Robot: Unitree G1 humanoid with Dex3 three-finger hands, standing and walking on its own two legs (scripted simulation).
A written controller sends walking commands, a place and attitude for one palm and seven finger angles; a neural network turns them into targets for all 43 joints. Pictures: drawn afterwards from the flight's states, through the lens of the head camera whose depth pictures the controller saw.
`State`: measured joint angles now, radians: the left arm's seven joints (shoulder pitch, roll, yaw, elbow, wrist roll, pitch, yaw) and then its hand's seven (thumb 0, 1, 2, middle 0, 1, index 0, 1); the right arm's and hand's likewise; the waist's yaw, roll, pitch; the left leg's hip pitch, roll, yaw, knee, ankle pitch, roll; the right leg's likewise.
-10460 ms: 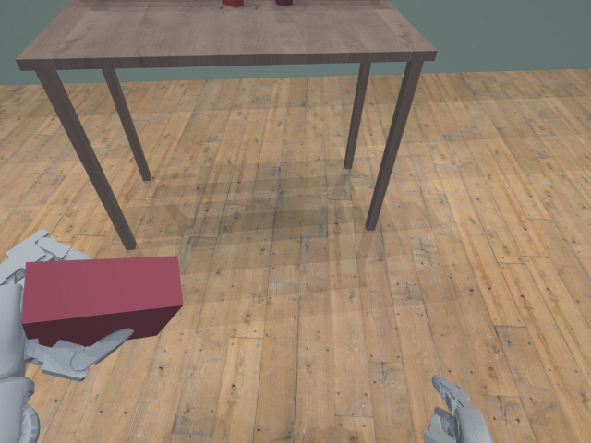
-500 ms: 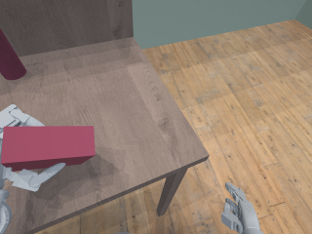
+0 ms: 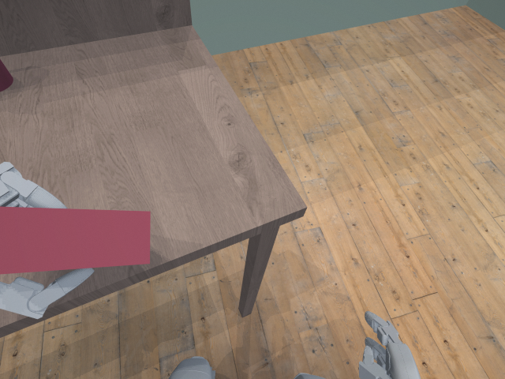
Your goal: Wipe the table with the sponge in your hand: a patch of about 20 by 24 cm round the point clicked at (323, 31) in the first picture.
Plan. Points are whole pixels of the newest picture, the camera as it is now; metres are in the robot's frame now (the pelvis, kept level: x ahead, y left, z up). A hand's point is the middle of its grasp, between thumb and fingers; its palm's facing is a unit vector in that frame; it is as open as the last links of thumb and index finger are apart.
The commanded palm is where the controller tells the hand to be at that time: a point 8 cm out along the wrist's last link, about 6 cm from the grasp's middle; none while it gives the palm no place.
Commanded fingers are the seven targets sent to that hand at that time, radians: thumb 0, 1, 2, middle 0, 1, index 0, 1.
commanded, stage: come to a stop and stand still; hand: left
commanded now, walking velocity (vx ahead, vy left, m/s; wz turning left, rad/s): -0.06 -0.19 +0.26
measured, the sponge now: (91, 242) +0.23 +0.21 +0.15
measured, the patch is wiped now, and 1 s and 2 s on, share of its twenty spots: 0.00 0.00 0.00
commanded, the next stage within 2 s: look again from close up in 1.14 s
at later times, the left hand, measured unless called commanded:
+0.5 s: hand (46, 305) +0.16 +0.22 +0.16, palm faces +0.44 -0.80 -0.42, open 9.6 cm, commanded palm +0.11 +0.25 +0.18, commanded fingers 0.00 0.10 1.30 -1.20 -1.60 -1.20 -1.60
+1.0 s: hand (64, 273) +0.19 +0.22 +0.16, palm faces +0.45 -0.80 -0.40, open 9.6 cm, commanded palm +0.13 +0.25 +0.18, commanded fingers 0.00 0.10 1.30 -1.20 -1.60 -1.20 -1.60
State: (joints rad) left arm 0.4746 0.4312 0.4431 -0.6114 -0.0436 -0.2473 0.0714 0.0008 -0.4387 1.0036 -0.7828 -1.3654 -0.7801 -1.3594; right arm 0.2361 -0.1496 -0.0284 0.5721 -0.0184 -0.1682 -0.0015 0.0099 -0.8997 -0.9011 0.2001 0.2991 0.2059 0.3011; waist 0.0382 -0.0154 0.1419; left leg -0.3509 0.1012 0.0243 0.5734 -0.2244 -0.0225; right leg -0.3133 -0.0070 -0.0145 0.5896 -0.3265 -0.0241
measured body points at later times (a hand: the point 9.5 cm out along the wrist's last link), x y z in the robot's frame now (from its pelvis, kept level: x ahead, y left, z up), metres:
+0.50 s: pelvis -0.03 -0.04 -0.01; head -0.02 -0.02 +0.44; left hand +0.13 +0.26 +0.19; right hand +0.13 -0.27 -0.09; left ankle -0.02 +0.07 -0.74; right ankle +0.01 -0.17 -0.73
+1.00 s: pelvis +0.00 -0.05 +0.01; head +0.02 -0.04 +0.45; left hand +0.16 +0.26 +0.18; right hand +0.19 -0.26 -0.07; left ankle -0.02 +0.07 -0.73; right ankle +0.01 -0.17 -0.73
